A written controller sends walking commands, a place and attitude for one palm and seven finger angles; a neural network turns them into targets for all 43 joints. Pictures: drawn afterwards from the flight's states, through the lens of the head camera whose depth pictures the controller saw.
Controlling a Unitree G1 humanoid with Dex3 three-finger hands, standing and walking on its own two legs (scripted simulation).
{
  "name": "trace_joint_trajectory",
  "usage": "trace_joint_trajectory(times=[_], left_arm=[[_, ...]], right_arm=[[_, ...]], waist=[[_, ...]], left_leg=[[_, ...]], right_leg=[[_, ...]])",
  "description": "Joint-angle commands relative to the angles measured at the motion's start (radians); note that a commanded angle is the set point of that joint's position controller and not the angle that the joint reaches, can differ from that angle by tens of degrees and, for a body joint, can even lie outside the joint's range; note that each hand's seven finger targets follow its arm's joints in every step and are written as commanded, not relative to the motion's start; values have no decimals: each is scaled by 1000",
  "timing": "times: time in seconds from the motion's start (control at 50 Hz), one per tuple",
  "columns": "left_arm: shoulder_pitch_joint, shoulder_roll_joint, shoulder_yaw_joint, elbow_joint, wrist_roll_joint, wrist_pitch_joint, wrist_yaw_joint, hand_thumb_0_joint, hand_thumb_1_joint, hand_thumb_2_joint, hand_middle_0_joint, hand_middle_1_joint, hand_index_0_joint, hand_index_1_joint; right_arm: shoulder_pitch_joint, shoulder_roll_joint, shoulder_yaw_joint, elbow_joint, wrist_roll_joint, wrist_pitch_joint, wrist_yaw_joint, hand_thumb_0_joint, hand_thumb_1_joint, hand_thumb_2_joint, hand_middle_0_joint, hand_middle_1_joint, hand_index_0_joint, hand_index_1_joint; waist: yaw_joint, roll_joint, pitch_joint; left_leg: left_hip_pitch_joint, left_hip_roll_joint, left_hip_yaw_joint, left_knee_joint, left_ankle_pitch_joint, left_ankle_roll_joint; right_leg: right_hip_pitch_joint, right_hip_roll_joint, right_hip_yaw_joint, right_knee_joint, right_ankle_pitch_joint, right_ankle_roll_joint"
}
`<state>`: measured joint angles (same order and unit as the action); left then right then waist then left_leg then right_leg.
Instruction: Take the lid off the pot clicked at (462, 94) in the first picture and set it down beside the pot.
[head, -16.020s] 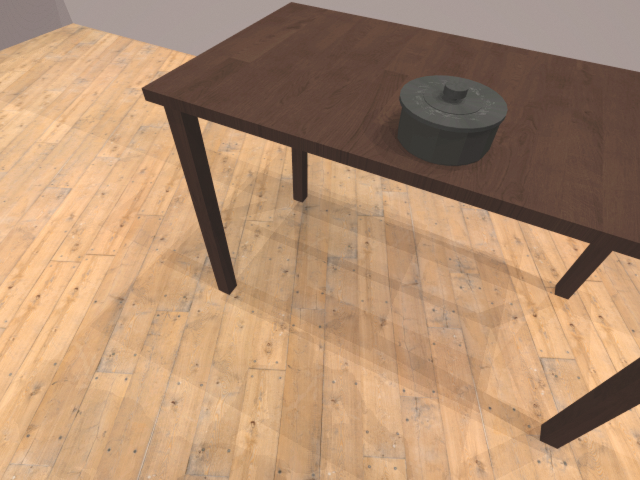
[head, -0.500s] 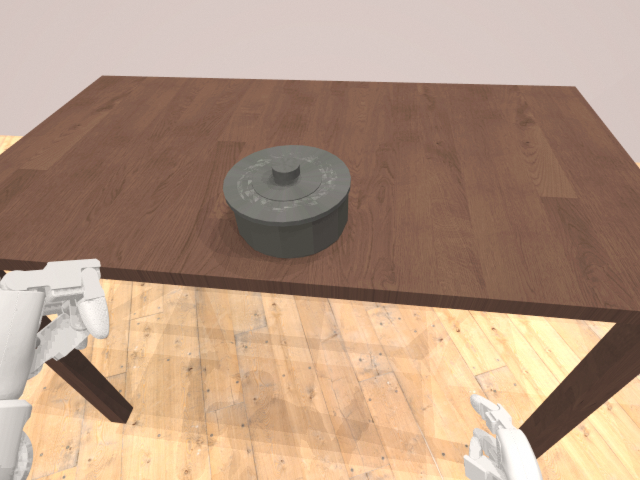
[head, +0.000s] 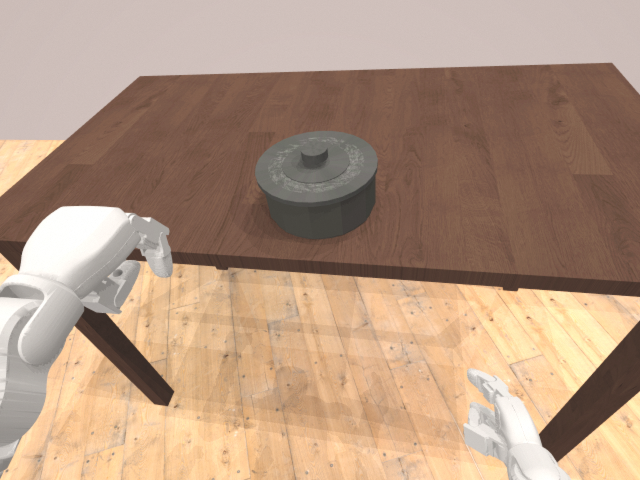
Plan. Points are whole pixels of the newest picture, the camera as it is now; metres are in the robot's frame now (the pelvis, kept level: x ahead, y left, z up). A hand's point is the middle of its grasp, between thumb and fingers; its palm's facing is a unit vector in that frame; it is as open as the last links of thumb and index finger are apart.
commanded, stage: reach forward and open the fingers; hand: left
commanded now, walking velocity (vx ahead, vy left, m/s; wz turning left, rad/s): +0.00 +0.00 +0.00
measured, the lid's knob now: (314, 152) +0.54 +0.09 +0.15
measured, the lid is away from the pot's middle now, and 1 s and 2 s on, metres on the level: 0.00 0.00 0.00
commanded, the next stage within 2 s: move the open hand above the knob in 0.52 s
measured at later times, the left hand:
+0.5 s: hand (153, 234) +0.30 +0.22 +0.21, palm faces -0.04 +0.05 -1.00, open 9.8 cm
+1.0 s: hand (204, 199) +0.35 +0.18 +0.21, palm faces -0.08 -0.02 -1.00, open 10.0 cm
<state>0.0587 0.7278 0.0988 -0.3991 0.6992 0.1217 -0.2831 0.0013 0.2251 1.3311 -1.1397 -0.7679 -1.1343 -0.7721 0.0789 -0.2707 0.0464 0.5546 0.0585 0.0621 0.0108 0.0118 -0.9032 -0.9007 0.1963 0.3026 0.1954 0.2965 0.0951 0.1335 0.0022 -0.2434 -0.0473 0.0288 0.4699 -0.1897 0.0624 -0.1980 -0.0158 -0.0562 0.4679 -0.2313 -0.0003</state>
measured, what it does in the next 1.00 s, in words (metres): stands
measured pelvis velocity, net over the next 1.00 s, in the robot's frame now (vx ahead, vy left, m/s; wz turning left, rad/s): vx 0.00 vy -0.02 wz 0.00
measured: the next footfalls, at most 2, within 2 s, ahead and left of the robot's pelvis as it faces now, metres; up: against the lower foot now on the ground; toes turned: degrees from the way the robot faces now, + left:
none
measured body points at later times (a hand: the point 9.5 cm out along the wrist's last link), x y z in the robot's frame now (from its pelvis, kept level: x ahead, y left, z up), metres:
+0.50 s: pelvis -0.01 -0.02 +0.00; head -0.02 -0.07 +0.45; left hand +0.29 +0.21 +0.26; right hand +0.20 -0.24 -0.10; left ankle +0.04 +0.08 -0.74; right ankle +0.01 -0.12 -0.74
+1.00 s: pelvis +0.00 -0.02 +0.00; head +0.00 -0.08 +0.44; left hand +0.35 +0.18 +0.26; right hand +0.22 -0.24 -0.10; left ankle +0.04 +0.08 -0.74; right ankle +0.01 -0.12 -0.74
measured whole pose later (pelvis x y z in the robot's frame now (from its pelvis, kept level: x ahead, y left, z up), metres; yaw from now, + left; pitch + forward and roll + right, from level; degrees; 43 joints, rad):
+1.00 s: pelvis +0.00 -0.02 +0.00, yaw +0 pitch -2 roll +1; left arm -0.48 0.64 -0.09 -0.01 0.75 0.20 -0.47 0.00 -0.39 1.72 -0.89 -0.08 -0.89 -0.08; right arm 0.10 -0.31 0.04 0.56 0.08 0.07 0.03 0.01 -0.90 -0.90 0.20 0.30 0.19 0.30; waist 0.05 0.14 0.01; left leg -0.26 -0.04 0.03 0.46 -0.18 0.04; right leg -0.24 -0.01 -0.06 0.52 -0.25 -0.03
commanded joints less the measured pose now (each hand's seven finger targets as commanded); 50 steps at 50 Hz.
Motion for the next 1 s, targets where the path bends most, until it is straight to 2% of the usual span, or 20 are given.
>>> trace_joint_trajectory(times=[0.0,0.08,0.16,0.26,0.3,0.34,0.38,0.4,0.46,0.5,0.56,0.58,0.62,0.66,0.7,0.76,0.8,0.88,0.94,0.98], left_arm=[[-274,196,134,-99,2,1,-18,0,-81,1530,-1026,-436,-1026,-436],[-410,273,166,-91,25,-5,-36,0,-213,1614,-979,-294,-979,-294],[-466,326,218,3,36,-5,-33,0,-343,1698,-930,-152,-930,-152],[-424,195,113,100,4,7,-75,0,-404,1740,-900,-81,-900,-81],[-498,194,77,54,6,-2,-93,0,-403,1740,-897,-81,-897,-81],[-574,237,93,9,18,-12,-91,0,-401,1740,-895,-81,-895,-81],[-659,337,158,15,43,-15,-86,0,-400,1740,-892,-81,-892,-81],[-680,383,200,80,52,-12,-83,0,-399,1740,-890,-81,-890,-81],[-707,410,237,154,46,-8,-77,0,-395,1739,-886,-81,-886,-81],[-703,306,144,210,35,5,-101,0,-393,1727,-883,-81,-883,-81],[-550,161,54,218,3,18,-130,0,-390,1716,-881,-81,-881,-81],[-578,150,15,189,10,20,-147,0,-390,1714,-880,-81,-880,-81],[-643,210,46,150,27,19,-145,0,-390,1713,-880,-81,-880,-81],[-765,280,90,106,37,14,-126,0,-390,1713,-880,-81,-880,-81],[-937,349,113,131,64,12,-121,0,-390,1713,-880,-81,-880,-81],[-949,381,155,217,65,21,-111,0,-390,1713,-880,-81,-880,-81],[-910,282,71,301,73,43,-131,0,-390,1713,-880,-81,-880,-81],[-805,53,-119,299,53,65,-168,0,-390,1713,-880,-81,-880,-81],[-904,135,-70,208,70,72,-157,0,-390,1713,-880,-81,-880,-81],[-1050,244,-5,203,95,71,-144,0,-390,1713,-880,-81,-880,-81]], right_arm=[[-155,-99,-43,-181,4,-54,6,0,-900,-900,200,300,200,300],[-162,-105,-36,-177,-3,-61,1,0,-900,-900,200,300,200,300],[-148,-111,-41,-177,6,-73,-5,0,-900,-900,200,300,200,300],[-139,-113,-46,-189,18,-75,5,0,-900,-900,200,300,200,300],[-144,-112,-46,-186,15,-73,5,0,-900,-900,200,300,200,300],[-154,-115,-45,-187,13,-81,-1,0,-900,-900,200,300,200,300],[-152,-115,-39,-179,4,-90,-8,0,-900,-900,200,300,200,300],[-137,-119,-44,-162,5,-90,-17,0,-900,-900,200,300,200,300],[-123,-131,-47,-159,10,-92,-17,0,-900,-900,200,300,200,300],[-127,-119,-44,-158,13,-82,-11,0,-900,-900,200,300,200,300],[-125,-121,-52,-188,26,-85,9,0,-900,-900,200,300,200,300],[-135,-117,-44,-186,20,-73,14,0,-900,-900,200,300,200,300],[-145,-127,-47,-187,18,-71,8,0,-900,-900,200,300,200,300],[-149,-132,-44,-190,25,-83,0,0,-900,-900,200,300,200,300],[-147,-123,-40,-163,15,-86,-15,0,-900,-900,200,300,200,300],[-122,-131,-44,-146,13,-90,-16,0,-900,-900,200,300,200,300],[-127,-113,-38,-141,13,-71,-9,0,-900,-900,200,300,200,300],[-143,-107,-39,-166,23,-50,25,0,-900,-900,200,300,200,300],[-166,-114,-37,-177,25,-41,24,0,-900,-900,200,300,200,300],[-159,-113,-29,-168,16,-43,13,0,-900,-900,200,300,200,300]], waist=[[-16,-45,-164],[-16,-42,-223],[-18,-11,-207],[-33,-66,-178],[-30,-80,-178],[-32,-72,-185],[-24,-49,-249],[-23,-72,-229],[-26,-23,-229],[-24,-64,-205],[-39,-86,-212],[-36,-124,-210],[-42,-153,-198],[-57,-104,-225],[-48,-73,-251],[-44,-27,-284],[-34,-83,-270],[-56,-134,-241],[-53,-137,-262],[-55,-129,-312]], left_leg=[[108,40,-86,-117,64,-33],[102,30,-83,-122,16,-27],[114,26,-86,-104,14,-29],[105,15,-59,-83,40,-26],[90,16,-49,-107,2,-23],[90,13,-54,-110,-14,-18],[98,6,-53,-96,17,-16],[91,11,-52,-98,9,-16],[97,1,-53,-76,50,-19],[76,1,-42,-87,57,-22],[102,-4,-30,-48,94,-18],[73,-3,-21,-69,67,-18],[63,-4,-13,-64,40,-11],[100,-6,-28,-52,44,-9],[110,-7,-41,-70,49,-8],[134,-16,-50,-46,109,-11],[97,-15,-34,-58,116,-14],[93,-13,-19,-52,102,-14],[97,-13,-18,-51,97,-6],[101,-17,-27,-51,107,-4]], right_leg=[[-17,36,3,-80,7,-15],[5,37,13,-82,-28,-17],[-7,46,24,-74,-40,-28],[-23,42,22,-83,-6,-21],[-15,28,18,-92,-35,-12],[-13,27,24,-93,-51,-11],[27,23,39,-86,-40,-16],[19,23,39,-86,-54,-15],[22,29,43,-77,-8,-24],[18,19,35,-76,12,-18],[1,25,38,-68,78,-19],[13,14,33,-79,58,-11],[5,13,43,-85,26,-3],[-1,24,45,-70,17,-10],[16,16,46,-69,11,-12],[27,22,49,-54,80,-27],[41,10,46,-49,101,-20],[4,11,33,-52,114,-19],[18,11,41,-43,108,-17],[50,13,45,-38,110,-18]])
